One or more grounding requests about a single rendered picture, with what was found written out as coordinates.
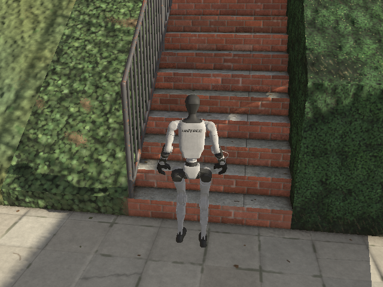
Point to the stairs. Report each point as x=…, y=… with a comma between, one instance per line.
x=233, y=55

